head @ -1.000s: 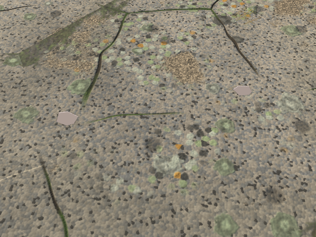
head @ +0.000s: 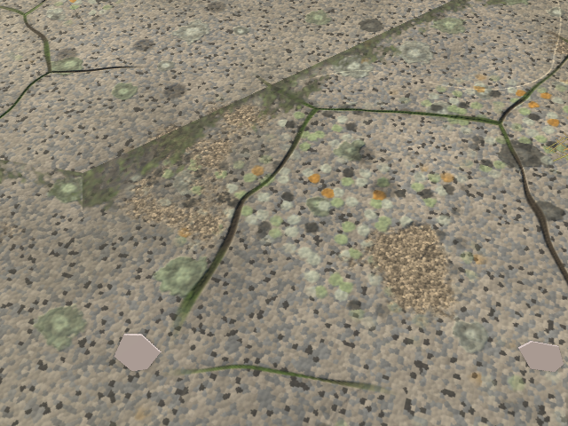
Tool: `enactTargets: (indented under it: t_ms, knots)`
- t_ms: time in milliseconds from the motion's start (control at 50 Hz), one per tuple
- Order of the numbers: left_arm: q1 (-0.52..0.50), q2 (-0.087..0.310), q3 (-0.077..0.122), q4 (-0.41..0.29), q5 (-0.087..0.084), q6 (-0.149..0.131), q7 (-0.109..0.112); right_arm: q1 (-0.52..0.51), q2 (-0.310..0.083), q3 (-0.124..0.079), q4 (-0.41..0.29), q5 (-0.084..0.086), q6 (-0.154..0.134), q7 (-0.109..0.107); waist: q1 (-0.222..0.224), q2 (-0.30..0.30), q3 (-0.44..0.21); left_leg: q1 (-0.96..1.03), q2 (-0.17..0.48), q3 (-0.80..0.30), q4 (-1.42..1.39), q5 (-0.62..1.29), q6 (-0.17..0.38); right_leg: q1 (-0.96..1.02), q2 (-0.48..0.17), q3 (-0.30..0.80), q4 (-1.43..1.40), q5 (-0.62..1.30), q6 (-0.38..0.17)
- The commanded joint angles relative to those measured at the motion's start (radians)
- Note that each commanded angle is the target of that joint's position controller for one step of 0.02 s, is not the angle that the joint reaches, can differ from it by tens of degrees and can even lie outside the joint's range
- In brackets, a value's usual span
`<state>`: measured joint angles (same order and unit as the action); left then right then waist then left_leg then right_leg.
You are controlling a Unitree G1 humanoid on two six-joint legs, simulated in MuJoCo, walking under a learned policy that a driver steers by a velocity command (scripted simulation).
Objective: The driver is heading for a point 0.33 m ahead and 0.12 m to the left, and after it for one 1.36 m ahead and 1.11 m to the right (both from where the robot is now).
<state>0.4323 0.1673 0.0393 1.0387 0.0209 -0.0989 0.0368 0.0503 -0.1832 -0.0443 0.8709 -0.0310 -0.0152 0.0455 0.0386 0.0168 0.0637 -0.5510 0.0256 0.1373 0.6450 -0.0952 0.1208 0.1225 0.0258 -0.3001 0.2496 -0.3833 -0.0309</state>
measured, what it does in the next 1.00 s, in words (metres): walks ahead: left foot, then right foot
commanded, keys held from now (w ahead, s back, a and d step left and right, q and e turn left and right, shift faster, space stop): w+q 0.20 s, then w+e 0.80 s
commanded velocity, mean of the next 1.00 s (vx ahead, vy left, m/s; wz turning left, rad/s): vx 0.50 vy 0.00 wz -0.10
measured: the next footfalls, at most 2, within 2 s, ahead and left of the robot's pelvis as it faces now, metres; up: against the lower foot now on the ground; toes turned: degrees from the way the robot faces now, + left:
left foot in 0.06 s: +0.18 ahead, +0.07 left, +0.00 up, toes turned +8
right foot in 0.62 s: +0.51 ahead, -0.03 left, +0.00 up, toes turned -1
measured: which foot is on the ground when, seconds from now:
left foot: up 0.00-0.04, down 0.06-0.64, up 0.66-1.00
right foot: down 0.00-0.08, up 0.10-0.60, down 0.62-1.00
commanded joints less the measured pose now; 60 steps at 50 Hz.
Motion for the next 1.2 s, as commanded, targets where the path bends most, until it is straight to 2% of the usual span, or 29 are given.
enactTargets:
  t_ms: [20,60,80,100,120,140,160,180,220,260,360,500,560,600,620,640,660,680,720,740,780,820,940,1040,1100,1140,1160,1180,1200]
  knots:
    - [0.024,0.190,0.040,-0.033,0.006,0.012,0.013,0.100,-0.084,-0.028,-0.028,-0.003,-0.010,-0.007,-0.087,-0.133,-0.053,0.126,-0.096,0.057,-0.021,-0.141,0.070,0.026,-0.298,0.036,0.256,1.249,-0.075]
    - [-0.019,0.211,0.047,-0.065,-0.001,0.024,-0.001,0.331,-0.154,-0.064,0.036,-0.017,-0.022,-0.019,-0.201,-0.077,-0.173,0.453,-0.095,-0.035,-0.172,-0.143,0.138,-0.150,-0.281,0.025,0.674,1.001,-0.053]
    - [-0.009,0.124,0.031,-0.116,-0.011,0.021,-0.013,0.372,-0.261,-0.094,0.037,-0.025,-0.024,-0.032,-0.178,0.096,-0.257,0.720,0.180,-0.420,-0.195,-0.180,0.235,-0.491,-0.171,0.032,1.022,0.289,-0.012]
    - [-0.060,0.133,0.035,-0.189,-0.017,0.010,-0.029,0.352,-0.313,-0.102,0.017,-0.003,-0.013,-0.028,-0.143,0.152,-0.302,0.841,0.333,-0.904,-0.353,-0.144,0.361,-0.792,0.022,0.225,1.250,-0.169,0.017]
    - [-0.176,0.158,0.037,-0.211,-0.006,-0.001,-0.035,0.318,-0.280,-0.093,0.026,0.015,-0.006,-0.035,-0.142,0.013,-0.165,0.753,0.303,-0.740,-0.384,-0.141,0.311,-0.901,-0.068,0.332,1.217,-0.056,0.006]
    - [-0.183,0.157,0.033,-0.220,-0.015,-0.014,-0.039,0.269,-0.231,-0.080,0.023,0.022,-0.008,-0.039,-0.105,-0.021,-0.079,0.622,0.272,-0.629,-0.405,-0.064,0.262,-0.874,-0.102,0.326,1.126,0.035,0.004]
    - [-0.160,0.154,0.035,-0.203,-0.011,-0.013,-0.035,0.223,-0.192,-0.069,0.015,0.020,-0.014,-0.042,-0.054,-0.078,-0.034,0.523,0.215,-0.536,-0.418,0.054,0.211,-0.811,-0.130,0.325,1.035,0.071,0.010]
    - [-0.137,0.147,0.035,-0.197,0.010,0.006,-0.035,0.192,-0.166,-0.059,0.008,0.032,-0.021,-0.047,-0.022,-0.085,-0.029,0.463,0.156,-0.451,-0.428,0.126,0.173,-0.751,-0.145,0.325,0.987,0.090,0.024]
    - [-0.100,0.127,0.030,-0.195,0.028,0.043,-0.043,0.213,-0.158,-0.050,0.013,0.036,-0.048,-0.048,0.005,-0.031,-0.054,0.416,0.131,-0.381,-0.427,0.301,0.174,-0.684,-0.155,0.315,0.923,0.085,0.052]
    - [-0.118,0.113,0.026,-0.193,0.026,0.060,-0.054,0.262,-0.162,-0.046,0.035,0.033,-0.064,-0.047,-0.001,-0.013,-0.052,0.407,0.098,-0.308,-0.451,0.361,0.141,-0.688,-0.159,0.284,0.845,0.149,0.062]
    - [-0.297,0.132,0.023,-0.243,0.003,0.071,-0.066,0.372,-0.170,-0.036,0.060,0.025,-0.072,-0.042,-0.076,0.042,-0.020,0.534,0.087,-0.224,-0.482,0.446,0.026,-0.811,-0.154,0.258,0.673,0.330,0.031]
    - [-0.442,0.115,0.003,-0.295,-0.002,0.059,-0.077,0.406,-0.157,-0.012,0.089,0.004,-0.080,-0.066,-0.105,0.041,0.046,0.684,0.151,-0.113,-0.499,0.550,0.003,-0.808,-0.062,0.229,0.410,0.372,-0.037]
    - [-0.351,0.137,0.010,-0.276,0.002,0.057,-0.068,0.368,-0.188,-0.011,0.092,0.000,-0.083,-0.084,-0.044,0.074,-0.015,0.726,0.173,-0.058,-0.337,0.988,-0.022,-0.638,0.020,0.163,0.359,0.255,-0.095]
    - [-0.130,0.181,0.031,-0.210,0.005,0.051,-0.059,0.339,-0.222,-0.021,0.083,-0.007,-0.070,-0.091,0.052,0.087,-0.124,0.716,0.183,-0.042,-0.037,1.087,-0.028,-0.443,0.069,0.166,0.314,0.184,-0.142]
    - [0.012,0.208,0.047,-0.170,0.018,0.043,-0.054,0.297,-0.237,-0.024,0.064,0.002,-0.067,-0.088,0.133,0.059,-0.183,0.579,0.159,-0.013,0.205,0.892,-0.033,-0.239,0.036,0.237,0.224,0.226,-0.182]
    - [0.098,0.316,0.080,-0.162,0.027,0.048,-0.042,0.304,-0.185,-0.010,0.013,0.019,-0.076,-0.077,0.137,-0.106,-0.273,0.295,0.037,0.031,0.591,0.341,-0.058,0.003,-0.208,0.582,0.210,0.232,-0.288]
    - [0.019,0.333,0.085,-0.173,0.002,0.058,-0.051,0.334,-0.162,-0.012,-0.021,0.020,-0.086,-0.057,0.040,-0.239,-0.323,-0.044,-0.145,-0.121,0.841,-0.409,-0.079,0.158,-0.366,1.061,0.088,0.352,-0.424]
    - [-0.052,0.308,0.083,-0.179,-0.025,0.061,-0.058,0.282,-0.174,-0.007,-0.033,-0.001,-0.092,-0.050,0.024,-0.086,-0.221,-0.131,-0.049,-0.234,0.831,-0.324,-0.060,0.067,-0.339,0.947,0.059,0.254,-0.398]
    - [-0.132,0.200,0.055,-0.192,-0.015,0.063,-0.056,0.227,-0.174,-0.007,-0.054,0.008,-0.101,-0.042,-0.031,0.040,-0.038,-0.102,0.025,-0.205,0.679,-0.223,-0.073,-0.196,-0.269,0.759,-0.015,0.287,-0.316]
    - [-0.143,0.181,0.046,-0.189,-0.018,0.057,-0.049,0.225,-0.165,-0.004,-0.064,-0.006,-0.084,-0.042,-0.058,0.038,-0.013,-0.058,0.046,-0.203,0.614,-0.217,-0.092,-0.276,-0.222,0.696,-0.029,0.355,-0.287]
    - [-0.127,0.201,0.047,-0.185,-0.022,0.040,-0.045,0.245,-0.142,0.004,-0.072,-0.022,-0.047,-0.037,-0.076,-0.010,-0.030,-0.002,0.059,-0.180,0.531,-0.204,-0.126,-0.340,-0.167,0.617,-0.045,0.455,-0.267]
    - [-0.094,0.237,0.057,-0.181,-0.025,0.030,-0.045,0.203,-0.139,0.007,-0.098,-0.022,-0.031,-0.034,-0.069,-0.030,-0.034,-0.020,0.063,-0.154,0.447,-0.156,-0.154,-0.353,-0.135,0.578,-0.055,0.518,-0.259]
    - [0.032,0.248,0.063,-0.179,-0.028,0.042,-0.038,-0.028,-0.144,0.012,-0.191,-0.011,-0.025,-0.027,0.027,-0.074,-0.037,-0.142,0.045,-0.139,0.173,0.051,-0.187,-0.203,-0.099,0.595,-0.020,0.597,-0.176]
    - [0.083,0.258,0.066,-0.191,-0.010,0.049,-0.026,-0.158,-0.149,0.026,-0.252,-0.003,-0.040,-0.021,0.069,-0.090,-0.033,-0.154,-0.002,-0.145,0.009,0.050,-0.164,-0.078,-0.125,0.662,0.052,0.678,-0.186]
    - [0.014,0.282,0.072,-0.219,-0.005,0.046,-0.017,-0.082,-0.185,0.020,-0.248,0.003,-0.054,-0.027,0.008,-0.107,-0.047,0.038,-0.031,-0.167,-0.113,-0.004,-0.125,-0.111,-0.140,0.695,0.120,0.743,-0.147]
    - [-0.047,0.296,0.073,-0.237,-0.012,0.036,-0.030,0.144,-0.236,-0.002,-0.185,0.005,-0.069,-0.047,-0.101,-0.073,-0.152,0.371,-0.057,-0.157,-0.197,-0.016,-0.082,-0.195,-0.076,0.659,0.346,0.865,-0.099]
    - [-0.044,0.251,0.059,-0.256,-0.026,0.026,-0.043,0.288,-0.292,-0.018,-0.172,-0.014,-0.080,-0.064,-0.157,0.002,-0.276,0.610,0.101,-0.304,-0.222,-0.139,-0.038,-0.311,-0.020,0.611,0.579,0.671,-0.078]
    - [0.059,0.143,0.036,-0.285,-0.056,0.026,-0.040,0.346,-0.381,-0.042,-0.180,-0.037,-0.071,-0.074,-0.116,0.222,-0.407,0.886,0.398,-0.718,-0.263,-0.194,0.066,-0.609,0.129,0.471,0.883,-0.020,-0.041]
    - [0.080,0.221,0.040,-0.281,-0.019,0.038,-0.033,0.299,-0.347,-0.045,-0.180,-0.015,-0.053,-0.068,-0.077,0.215,-0.395,0.821,0.433,-0.933,-0.329,-0.305,0.112,-0.732,0.082,0.431,1.006,-0.161,-0.049]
